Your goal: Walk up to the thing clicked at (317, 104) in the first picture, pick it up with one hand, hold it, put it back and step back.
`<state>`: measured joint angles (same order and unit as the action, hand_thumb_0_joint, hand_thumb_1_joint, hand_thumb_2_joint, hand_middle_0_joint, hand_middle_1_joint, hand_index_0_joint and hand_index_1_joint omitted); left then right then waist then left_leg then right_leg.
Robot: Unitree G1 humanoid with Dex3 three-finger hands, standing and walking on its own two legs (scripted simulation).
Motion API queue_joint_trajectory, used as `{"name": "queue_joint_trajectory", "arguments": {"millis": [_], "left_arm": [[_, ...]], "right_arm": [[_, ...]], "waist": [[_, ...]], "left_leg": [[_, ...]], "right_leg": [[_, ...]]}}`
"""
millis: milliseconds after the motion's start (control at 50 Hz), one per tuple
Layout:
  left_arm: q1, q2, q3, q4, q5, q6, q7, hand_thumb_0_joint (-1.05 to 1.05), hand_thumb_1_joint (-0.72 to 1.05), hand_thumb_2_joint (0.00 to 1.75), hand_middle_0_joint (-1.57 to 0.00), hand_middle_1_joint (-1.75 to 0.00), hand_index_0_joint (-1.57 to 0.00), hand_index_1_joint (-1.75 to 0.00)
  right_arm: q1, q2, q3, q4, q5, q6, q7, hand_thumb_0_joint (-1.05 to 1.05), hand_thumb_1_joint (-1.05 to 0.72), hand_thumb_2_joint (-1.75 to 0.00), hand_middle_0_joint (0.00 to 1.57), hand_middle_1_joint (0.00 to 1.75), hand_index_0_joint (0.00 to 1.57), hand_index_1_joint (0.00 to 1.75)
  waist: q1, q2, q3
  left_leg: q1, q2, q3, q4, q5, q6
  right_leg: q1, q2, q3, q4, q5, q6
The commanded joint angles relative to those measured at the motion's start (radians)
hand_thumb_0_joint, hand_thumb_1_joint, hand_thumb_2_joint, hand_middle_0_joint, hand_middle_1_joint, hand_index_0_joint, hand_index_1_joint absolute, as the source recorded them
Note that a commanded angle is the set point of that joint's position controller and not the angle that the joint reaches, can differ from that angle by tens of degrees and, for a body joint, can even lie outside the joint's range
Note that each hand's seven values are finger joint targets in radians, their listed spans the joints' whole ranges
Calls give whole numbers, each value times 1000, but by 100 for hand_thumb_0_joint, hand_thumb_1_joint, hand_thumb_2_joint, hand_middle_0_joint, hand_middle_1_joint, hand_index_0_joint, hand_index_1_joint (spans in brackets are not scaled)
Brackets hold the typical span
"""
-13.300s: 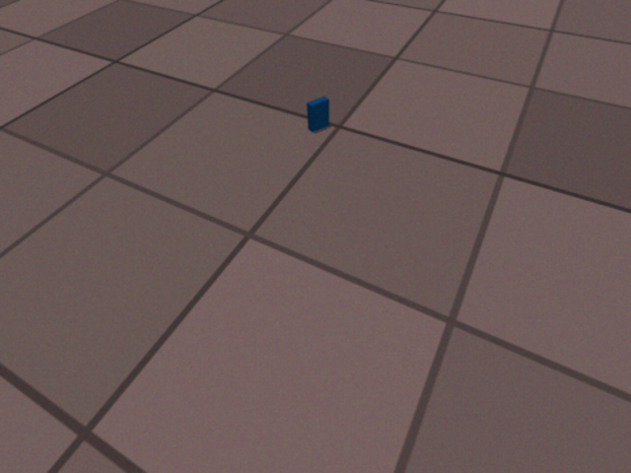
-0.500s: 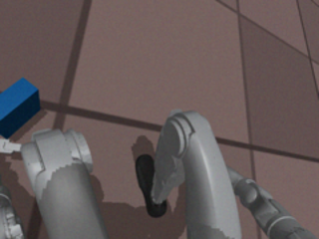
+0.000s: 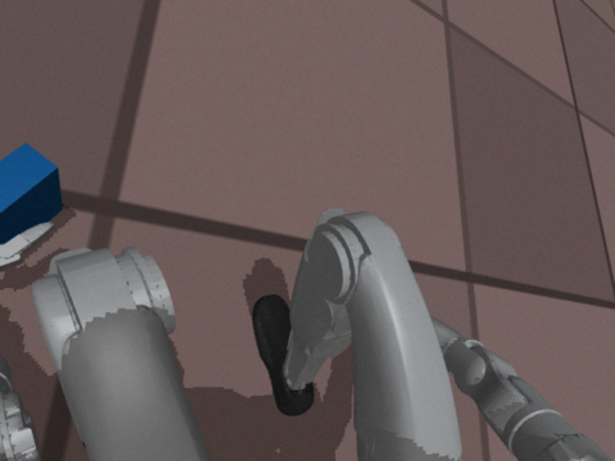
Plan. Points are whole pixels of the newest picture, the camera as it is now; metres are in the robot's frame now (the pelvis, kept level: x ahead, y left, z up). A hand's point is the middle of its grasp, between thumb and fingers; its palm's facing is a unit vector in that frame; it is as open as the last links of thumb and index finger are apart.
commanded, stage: close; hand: left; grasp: from the side
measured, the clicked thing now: (8, 211) +0.41 +0.26 -0.20
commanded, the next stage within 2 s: settle in 1.38 s
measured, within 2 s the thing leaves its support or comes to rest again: leaves its support in 1.80 s
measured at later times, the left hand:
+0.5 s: hand out of the picture +0.38 +0.28 -0.16, palm faces +0.33 -0.95 +0.00, open 8.9 cm
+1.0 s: hand out of the picture +0.39 +0.28 -0.16, palm faces +0.36 -0.93 +0.01, open 8.2 cm
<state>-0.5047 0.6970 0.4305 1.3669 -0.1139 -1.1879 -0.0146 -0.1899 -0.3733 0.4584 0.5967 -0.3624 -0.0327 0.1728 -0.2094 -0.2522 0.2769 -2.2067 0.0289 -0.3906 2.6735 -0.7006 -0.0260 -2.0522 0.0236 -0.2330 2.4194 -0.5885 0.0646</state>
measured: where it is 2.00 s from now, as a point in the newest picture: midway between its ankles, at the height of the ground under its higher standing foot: (214, 412)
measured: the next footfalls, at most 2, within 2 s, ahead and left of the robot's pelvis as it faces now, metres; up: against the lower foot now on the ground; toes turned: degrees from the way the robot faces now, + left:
none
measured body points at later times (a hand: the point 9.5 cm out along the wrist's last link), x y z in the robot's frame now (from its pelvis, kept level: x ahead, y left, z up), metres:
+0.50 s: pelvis +0.00 +0.00 +0.00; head +0.21 +0.20 +0.35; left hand +0.36 +0.33 -0.16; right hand +0.20 -0.23 -0.03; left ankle +0.08 +0.13 -0.24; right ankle +0.15 -0.13 -0.24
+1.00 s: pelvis +0.00 +0.00 +0.00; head +0.21 +0.20 +0.35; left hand +0.36 +0.33 -0.16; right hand +0.19 -0.23 -0.03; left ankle +0.08 +0.13 -0.24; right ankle +0.15 -0.12 -0.24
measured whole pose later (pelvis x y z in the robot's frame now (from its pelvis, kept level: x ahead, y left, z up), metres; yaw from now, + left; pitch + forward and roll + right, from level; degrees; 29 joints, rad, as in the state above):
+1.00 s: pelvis +0.00 +0.00 +0.00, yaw -1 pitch +11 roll -17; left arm -0.53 0.72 0.44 1.36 -0.11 -1.18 0.02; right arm -0.18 -0.37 0.47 0.58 -0.36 -0.01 0.18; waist -0.21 -0.27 0.29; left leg -2.20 0.03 -0.40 2.67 -0.70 -0.02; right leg -2.04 0.03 -0.24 2.40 -0.59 0.07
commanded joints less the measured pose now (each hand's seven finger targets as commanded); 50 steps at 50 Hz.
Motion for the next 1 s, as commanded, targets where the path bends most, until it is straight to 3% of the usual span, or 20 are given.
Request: {"name": "queue_joint_trajectory", "arguments": {"millis": [0, 60, 180, 220, 240, 280, 340, 360, 380, 440, 460, 560, 680, 700, 800, 880, 920, 940, 980], "left_arm": [[-214, 145, 1, -109, 16, -65, 13, 0, 31, 47, -47, -38, -45, -38], [-232, 145, -10, -94, 22, -67, 18, 0, 33, 49, -50, -40, -48, -41], [-211, 157, -1, -85, 27, -73, 17, 0, 41, 57, -57, -47, -55, -48], [-200, 97, -43, -67, 26, -70, 7, 0, 43, 59, -59, -50, -57, -50], [-186, 136, -8, -75, 24, -70, 10, 0, 41, 60, -62, -52, -60, -53], [-194, 121, -30, -80, 25, -67, 7, 0, 36, 60, -62, -53, -61, -53], [-190, 127, -22, -101, 16, -65, 4, 0, 36, 63, -66, -57, -64, -57], [-171, 91, -41, -81, 13, -63, 1, 0, 36, 64, -68, -59, -67, -59], [-168, 136, -9, -101, 14, -63, 9, 0, 36, 65, -69, -59, -67, -60], [-168, 127, -9, -114, 10, -60, 14, 0, 40, 68, -72, -63, -70, -64], [-202, 127, -19, -128, 11, -63, 16, 0, 40, 70, -74, -64, -73, -65], [-195, 149, 5, -128, 9, -59, 29, 0, 44, 77, -79, -71, -78, -72], [-237, 184, 19, -124, 21, -60, 36, 0, 45, 83, -87, -79, -86, -80], [-233, 164, 12, -119, 20, -59, 35, 0, 46, 83, -87, -79, -86, -80], [-219, 179, 27, -120, 26, -62, 35, 0, 46, 90, -94, -88, -93, -89], [-224, 147, 0, -127, 18, -61, 25, 0, 44, 95, -100, -94, -99, -96], [-210, 161, 13, -138, 25, -62, 28, 0, 43, 99, -103, -98, -102, -99], [-218, 145, -12, -141, 25, -61, 23, 0, 44, 98, -102, -97, -101, -98], [-200, 151, -7, -152, 23, -56, 19, 0, 41, 97, -102, -97, -101, -98]], "right_arm": [[9, -346, -117, -22, -5, 0, -20, 0, -88, -89, 20, 30, 20, 30], [8, -345, -112, -26, -8, 3, -19, 0, -88, -89, 20, 30, 20, 30], [4, -348, -111, -32, -9, 4, -16, 0, -87, -90, 20, 30, 20, 30], [1, -348, -111, -29, -6, 7, -13, 0, -87, -89, 20, 30, 20, 30], [2, -358, -114, -32, -8, 8, -15, 0, -87, -89, 20, 30, 20, 30], [-2, -353, -112, -33, -6, 9, -15, 0, -87, -89, 20, 30, 20, 30], [1, -356, -116, -28, -3, 9, -14, 0, -88, -90, 20, 30, 20, 30], [3, -351, -111, -27, -5, 11, -13, 0, -88, -89, 20, 30, 20, 30], [8, -357, -116, -26, -6, 11, -15, 0, -88, -90, 20, 30, 20, 30], [10, -354, -118, -28, -4, 14, -13, 0, -87, -89, 20, 30, 20, 30], [9, -354, -114, -25, -6, 14, -13, 0, -88, -90, 20, 30, 20, 30], [16, -345, -113, -26, -5, 17, -13, 0, -87, -89, 20, 30, 20, 30], [14, -349, -108, -34, -8, 20, -17, 0, -88, -89, 20, 30, 20, 30], [18, -349, -108, -32, -9, 22, -17, 0, -88, -89, 20, 30, 20, 30], [11, -353, -111, -41, -8, 24, -14, 0, -88, -90, 20, 30, 20, 30], [1, -348, -108, -43, -4, 20, -13, 0, -89, -90, 20, 30, 20, 30], [12, -351, -112, -40, -7, 22, -12, 0, -89, -90, 20, 30, 20, 30], [8, -347, -110, -39, -5, 25, -12, 0, -89, -90, 20, 30, 20, 30], [10, -352, -120, -37, -4, 23, -13, 0, -89, -90, 20, 30, 20, 30]], "waist": [[-110, 464, -514], [-123, 457, -496], [-106, 458, -508], [-119, 454, -475], [-107, 470, -487], [-117, 460, -486], [-103, 474, -489], [-113, 469, -495], [-97, 476, -510], [-95, 479, -514], [-107, 490, -512], [-95, 475, -526], [-109, 478, -509], [-115, 482, -506], [-101, 493, -507], [-111, 479, -498], [-101, 496, -520], [-104, 492, -500], [-97, 486, -514]], "left_leg": [[328, 32, 125, -338, 30, -1], [312, 30, 124, -343, 3, 2], [329, 36, 113, -353, 7, -3], [332, 36, 104, -365, 3, -9], [350, 39, 99, -370, 24, -12], [335, 35, 107, -358, 29, -8], [347, 38, 109, -360, 39, -10], [350, 37, 105, -361, 45, -12], [360, 38, 106, -359, 56, -12], [363, 37, 108, -361, 54, -12], [357, 36, 108, -357, 53, -12], [349, 35, 119, -347, 58, -6], [337, 39, 113, -352, 26, -2], [348, 40, 110, -355, 42, -5], [357, 44, 99, -369, 29, -10], [339, 41, 105, -363, 28, -7], [368, 43, 103, -363, 57, -12], [351, 41, 104, -363, 44, -9], [354, 40, 116, -354, 47, -6]], "right_leg": [[222, 59, -117, -173, 104, -66], [220, 60, -121, -183, 83, -65], [215, 61, -125, -173, 81, -66], [198, 58, -132, -172, 78, -64], [203, 58, -133, -166, 96, -66], [213, 59, -129, -171, 101, -64], [211, 58, -125, -169, 108, -66], [220, 59, -129, -172, 114, -65], [224, 59, -127, -169, 121, -67], [223, 59, -124, -170, 120, -68], [227, 59, -125, -173, 121, -67], [238, 62, -119, -177, 121, -69], [224, 64, -122, -181, 95, -68], [229, 62, -123, -177, 109, -68], [217, 59, -126, -167, 95, -69], [218, 60, -126, -172, 97, -68], [227, 60, -125, -166, 116, -68], [220, 59, -126, -169, 105, -67], [229, 61, -117, -173, 110, -68]]}}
